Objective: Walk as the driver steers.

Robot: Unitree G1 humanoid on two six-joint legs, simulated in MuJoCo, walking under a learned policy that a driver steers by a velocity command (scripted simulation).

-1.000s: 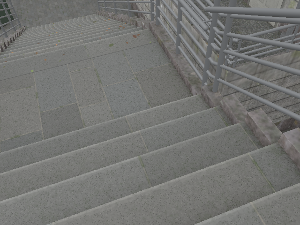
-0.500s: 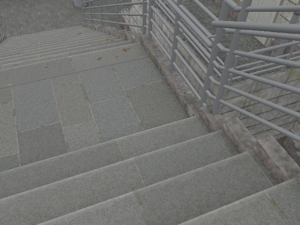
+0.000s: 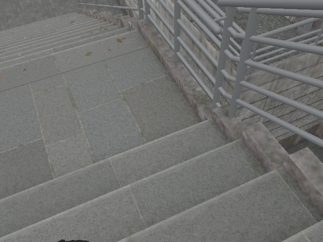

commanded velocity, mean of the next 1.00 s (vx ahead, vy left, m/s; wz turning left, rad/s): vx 0.50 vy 0.00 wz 0.54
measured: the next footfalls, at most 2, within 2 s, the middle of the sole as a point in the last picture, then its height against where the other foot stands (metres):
left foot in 0.56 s outside the picture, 0.16 m lower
right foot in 1.12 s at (145, 207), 0.16 m lower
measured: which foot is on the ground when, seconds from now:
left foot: up 0.00-0.54, down 0.56-1.00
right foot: down 0.00-0.58, up 0.60-1.00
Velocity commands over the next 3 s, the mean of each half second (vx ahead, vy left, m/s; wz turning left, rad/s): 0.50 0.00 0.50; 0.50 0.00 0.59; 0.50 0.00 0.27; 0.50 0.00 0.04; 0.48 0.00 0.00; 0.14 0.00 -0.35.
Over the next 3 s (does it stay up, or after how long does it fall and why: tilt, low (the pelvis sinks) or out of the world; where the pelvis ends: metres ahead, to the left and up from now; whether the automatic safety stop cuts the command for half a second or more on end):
stays up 1.27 0.72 -0.64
